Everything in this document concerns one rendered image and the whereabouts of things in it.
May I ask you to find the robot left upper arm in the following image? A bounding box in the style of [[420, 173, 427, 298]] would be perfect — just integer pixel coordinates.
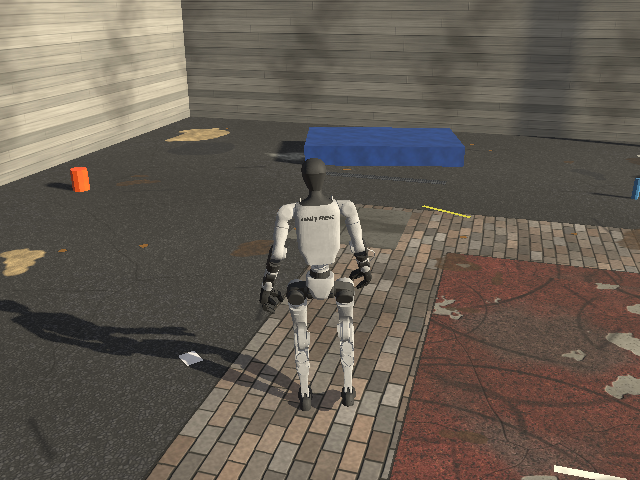
[[271, 203, 296, 261]]

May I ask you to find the right robot forearm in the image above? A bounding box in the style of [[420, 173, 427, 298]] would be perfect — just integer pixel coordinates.
[[354, 238, 370, 273]]

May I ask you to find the robot right upper arm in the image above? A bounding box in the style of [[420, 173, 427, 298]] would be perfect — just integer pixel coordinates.
[[337, 200, 365, 253]]

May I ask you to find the left robot foot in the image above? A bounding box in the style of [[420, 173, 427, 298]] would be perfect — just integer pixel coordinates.
[[298, 385, 313, 411]]

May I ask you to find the robot left hand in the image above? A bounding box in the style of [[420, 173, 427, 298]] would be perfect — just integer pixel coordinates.
[[259, 288, 283, 314]]

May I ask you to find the robot left thigh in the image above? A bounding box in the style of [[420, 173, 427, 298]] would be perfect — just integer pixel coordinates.
[[286, 279, 310, 350]]

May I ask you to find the left robot forearm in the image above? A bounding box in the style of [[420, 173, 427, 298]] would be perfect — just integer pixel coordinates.
[[261, 245, 281, 291]]

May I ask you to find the robot right hand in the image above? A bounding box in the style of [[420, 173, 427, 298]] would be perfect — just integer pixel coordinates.
[[349, 269, 372, 289]]

